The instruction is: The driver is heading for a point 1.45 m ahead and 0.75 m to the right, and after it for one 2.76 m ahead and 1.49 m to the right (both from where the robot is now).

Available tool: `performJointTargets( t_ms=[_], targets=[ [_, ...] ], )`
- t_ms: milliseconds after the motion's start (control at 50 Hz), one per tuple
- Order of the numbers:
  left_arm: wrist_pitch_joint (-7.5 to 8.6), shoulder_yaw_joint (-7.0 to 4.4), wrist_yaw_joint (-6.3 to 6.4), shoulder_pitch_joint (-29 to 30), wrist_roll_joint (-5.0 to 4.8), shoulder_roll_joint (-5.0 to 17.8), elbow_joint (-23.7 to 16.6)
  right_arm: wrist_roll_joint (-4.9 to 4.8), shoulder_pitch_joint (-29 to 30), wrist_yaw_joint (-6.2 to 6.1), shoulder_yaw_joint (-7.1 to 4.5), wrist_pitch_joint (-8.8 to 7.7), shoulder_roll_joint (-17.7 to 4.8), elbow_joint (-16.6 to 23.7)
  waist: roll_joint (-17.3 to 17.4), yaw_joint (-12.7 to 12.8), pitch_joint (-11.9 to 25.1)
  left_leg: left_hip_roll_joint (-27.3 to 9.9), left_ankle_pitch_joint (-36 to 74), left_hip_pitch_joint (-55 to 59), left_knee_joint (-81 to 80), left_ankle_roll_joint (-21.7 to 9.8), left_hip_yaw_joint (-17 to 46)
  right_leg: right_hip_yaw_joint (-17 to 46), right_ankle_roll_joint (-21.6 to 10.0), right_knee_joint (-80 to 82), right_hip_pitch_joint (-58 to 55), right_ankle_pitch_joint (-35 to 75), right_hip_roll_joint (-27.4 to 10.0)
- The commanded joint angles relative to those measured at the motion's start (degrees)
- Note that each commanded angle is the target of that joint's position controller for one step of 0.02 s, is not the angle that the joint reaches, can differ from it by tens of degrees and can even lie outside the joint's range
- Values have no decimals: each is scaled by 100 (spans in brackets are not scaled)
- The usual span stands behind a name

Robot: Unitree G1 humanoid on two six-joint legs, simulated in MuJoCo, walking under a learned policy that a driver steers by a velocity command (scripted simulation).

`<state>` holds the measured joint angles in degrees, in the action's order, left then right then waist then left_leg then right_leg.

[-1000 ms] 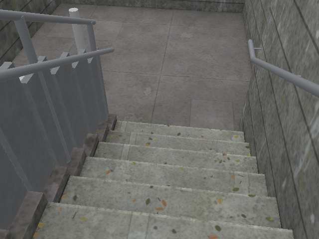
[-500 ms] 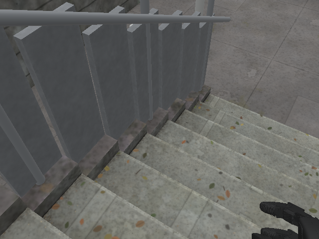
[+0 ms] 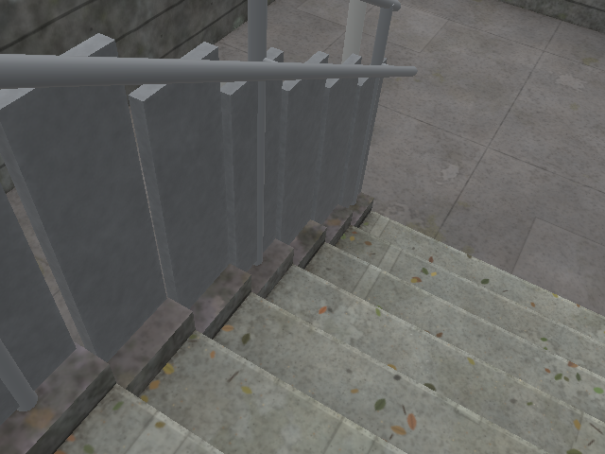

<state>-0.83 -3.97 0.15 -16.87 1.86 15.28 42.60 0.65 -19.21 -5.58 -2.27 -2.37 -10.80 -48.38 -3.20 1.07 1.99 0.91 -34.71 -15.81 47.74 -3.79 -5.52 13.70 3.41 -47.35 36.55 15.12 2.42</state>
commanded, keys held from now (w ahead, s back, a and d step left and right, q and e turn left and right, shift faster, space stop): e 1.00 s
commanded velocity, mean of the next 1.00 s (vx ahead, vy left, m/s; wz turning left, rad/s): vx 0.01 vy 0.00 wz -0.54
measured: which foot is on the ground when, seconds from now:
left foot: down 0.00-0.20, up 0.22-0.82, down 0.84-1.00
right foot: up 0.00-0.18, down 0.20-0.84, up 0.86-1.00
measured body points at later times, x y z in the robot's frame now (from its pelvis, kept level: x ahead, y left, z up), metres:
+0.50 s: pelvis +0.10 -0.04 -0.12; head +0.12 -0.08 +0.33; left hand +0.26 +0.19 -0.22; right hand +0.27 -0.30 -0.19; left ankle +0.14 +0.09 -0.48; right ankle +0.13 -0.15 -0.85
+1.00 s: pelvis +0.12 +0.09 -0.07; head +0.14 +0.10 +0.38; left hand +0.43 +0.22 -0.16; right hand +0.03 -0.19 -0.16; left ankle +0.13 +0.17 -0.69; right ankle +0.11 -0.13 -0.66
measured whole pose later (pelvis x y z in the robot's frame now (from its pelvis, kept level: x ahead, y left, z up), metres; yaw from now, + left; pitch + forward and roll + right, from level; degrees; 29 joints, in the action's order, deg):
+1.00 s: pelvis +0.12 +0.09 -0.07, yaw -36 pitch +1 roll -2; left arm -3.9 -5.0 2.3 -9.0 -1.9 19.1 35.3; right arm 2.6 -20.3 -1.0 -2.4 1.9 -14.8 -34.7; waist -1.4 -0.6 1.1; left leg -1.4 -44.7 -32.2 75.6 -3.7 -4.4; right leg 18.9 2.7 -77.9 49.2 -17.0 14.5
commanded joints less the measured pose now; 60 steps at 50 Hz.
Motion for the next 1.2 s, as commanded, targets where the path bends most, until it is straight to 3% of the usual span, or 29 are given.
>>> performJointTargets(
  t_ms=[20, 100, 160, 180, 200, 220, 240, 260, 300, 360, 380, 460, 560, 660, 720, 740, 760, 780, 800, 820, 840, 860, 880, 920, 960, 1000, 1060, 1120, 1200],
  targets=[
    [6, 64, -191, 785, -17, 103, -879, -48, -210, -129, -154, 87, -817, 298, 679, -284, -309, -1335, 4162, 72, -397, -617, 1037, -408, 39, 787, 389, 320, -197],
    [-112, 42, -308, 1028, -176, 162, -1122, -201, -158, -124, -168, 247, -888, 513, 956, -503, -483, -1458, 3985, -324, 408, -558, 947, -994, -113, 1589, -252, -544, -270],
    [-120, -94, -318, 467, -300, 242, -865, -225, -91, -11, -187, 251, -989, 578, 666, -235, -263, -1514, 3736, -630, 1463, -361, 778, -1378, -563, 2351, -1745, -598, -179],
    [-73, -189, -300, -455, -336, 308, -560, -207, 206, 46, -176, 153, -983, 535, 589, 350, 145, -1413, 3515, -1013, 2406, -214, 705, -1307, -883, 2856, -3031, 67, -249],
    [-42, -402, -231, -1209, -238, 877, -222, -130, 260, 100, -116, 40, -788, 576, -327, 729, 484, -739, 2634, -2196, 4368, 195, 79, -1208, -1246, 2676, -4740, 2263, -400],
    [6, -372, -241, -1195, -52, 1505, -359, 34, -275, 203, 30, -85, -371, 720, -1640, 445, 1317, -94, -2367, -4206, 7579, 853, -125, 207, -2097, 706, -6556, 6218, -1671],
    [-78, -341, -260, -1384, -140, 1493, -389, -170, -161, 358, 61, -203, -792, 1043, -1182, 734, 2799, -109, -2337, -4608, 8347, 1238, 893, 1526, -3020, 805, -7524, 6074, -2314],
    [-201, -367, -171, -1114, -235, 1562, -272, -264, 392, 352, 94, -119, -841, 1421, -265, 733, 2817, -30, -1696, -5112, 8482, 1357, 1082, 2011, -3162, 1552, -7191, 3593, -2465],
    [-357, -156, -7, -114, -265, 1198, -387, -181, 1160, 66, 153, 119, -641, 1689, 574, 376, 1282, -160, -362, -5397, 7970, 1255, 1026, 2139, -2652, 2510, -4909, -124, -2329],
    [-386, 130, 80, 524, -173, 921, -720, -87, 1156, -109, 121, 504, -373, 1873, 186, -87, -47, 49, 316, -4625, 8276, 1003, 729, 1422, -2019, 2588, -1933, -1109, -1605],
    [-312, 149, 47, 623, -12, 1114, -806, -103, 1144, -127, 135, 520, -302, 1964, 229, -265, -13, 183, 784, -4336, 8574, 929, 575, 1253, -1951, 2593, -1419, -591, -1365],
    [-366, 320, 207, 112, -184, 814, -797, -85, 1480, -53, 236, 415, -142, 2444, -56, -107, 191, 287, 1087, -5008, 8945, 1010, 716, 1139, -1880, 2073, -2319, -24, -998],
    [-374, 346, 479, -318, -147, 774, -928, -79, 2337, 99, 308, 575, 20, 3053, -157, 209, 429, 402, 1278, -5355, 8709, 1290, 674, 1658, -2032, 1845, -3056, -101, -886],
    [-303, 117, 640, -605, -194, 1260, -1021, -90, 2806, 158, 312, 454, -35, 3458, -585, 444, 650, 303, -185, -5268, 8710, 1217, 1300, 2498, -2192, 2098, -3947, 503, -1224],
    [-436, -79, 590, -248, -291, 1455, -988, -9, 2650, 308, 430, 305, 100, 3503, -347, 88, 674, 65, -319, -3820, 6301, 938, 700, 2057, -1950, 2523, -3297, 854, -970],
    [-394, -45, 664, -292, -306, 1288, -1111, -67, 2693, 333, 249, 284, -339, 3398, -427, 293, 771, 144, 859, -3798, 6699, 1121, 802, 2134, -1859, 2011, -3427, 684, -978],
    [-454, -179, 562, 53, -362, 1576, -1063, -19, 2299, 403, 430, 293, 99, 3413, -712, -101, 753, 17, -573, -2766, 5275, 836, 505, 1852, -1820, 2871, -2725, 716, -875],
    [-507, -271, 508, 156, -451, 1681, -1091, -27, 1947, 464, 400, 294, 16, 3327, -1179, -183, 596, 54, -1097, -1784, 4469, 664, 231, 1622, -1708, 3308, -2081, 492, -717],
    [-540, -287, 475, 551, -544, 1514, -1294, -82, 1666, 473, 247, 315, -383, 3159, -940, -336, 534, 58, -165, -801, 3203, 699, 82, 1369, -1505, 3270, -1518, -223, -436],
    [-481, -351, 387, 340, -537, 1488, -1100, -111, 613, 525, 218, 342, -133, 2847, -1534, -700, 558, 291, -1006, 512, 2973, 419, -25, 1642, -1666, 3672, -647, -835, -543],
    [-359, -281, 332, 695, -615, 854, -1241, -46, -969, 554, -63, 397, -646, 2319, -203, -1372, 199, 109, -1271, 1303, 1201, -90, 1206, 1673, -1391, 1785, 400, -2427, 121],
    [-49, -78, 125, 948, -391, 73, -1789, -31, -1755, 586, -367, 285, -1692, 1917, 3320, -1149, -37, -1678, 2914, 1899, -167, -653, 4352, 1909, -1040, -663, 2867, -5856, 1287],
    [368, -114, -59, 1559, -427, 293, -1879, 20, -1015, 577, -415, -8, -1867, 2020, 3460, -875, -593, -2403, 4922, 662, -1846, -977, 6503, 2443, -604, -1292, 3792, -6149, 1278],
    [319, -306, 111, 1154, -647, 862, -1337, 275, 989, 559, -240, -101, -1185, 2381, 2341, 157, -1016, -1814, 4255, -783, -1131, -950, 4901, 1411, -104, -2258, 3157, -5185, 1127],
    [-242, -319, 245, 270, -339, 1019, -831, 241, 1708, 518, 40, 209, -455, 2387, 1397, 617, -511, -1553, 2513, -2359, -306, -712, 3141, 366, 6, -3693, 1594, -3156, 1072],
    [-650, -123, 282, 532, -268, 652, -984, 179, 2064, 343, 206, 388, -498, 2427, 668, 778, -376, -1361, 1452, -3212, -492, -593, 2168, -302, 121, -4966, 1001, -1785, 1093],
    [-724, 17, 406, 661, -272, 575, -1185, 93, 1457, 79, 247, 326, -688, 2278, 692, 454, -219, -1373, 1885, -2182, -463, -441, 1490, -371, 279, -4887, 1416, -885, 734],
    [-520, 0, 308, 1352, -328, 600, -1431, 151, -8, 95, 42, 213, -1030, 1935, 855, -341, 175, -1455, 2735, 327, -362, -406, 1596, -150, 265, -4524, 2606, -1554, 339],
    [-352, 147, 157, 1872, -453, 242, -1688, 201, -23, 180, -86, 398, -1416, 1888, 1000, -446, 234, -1985, 4888, 815, -758, -1006, 1937, -490, 364, -4366, 2387, -3247, 181]
  ],
)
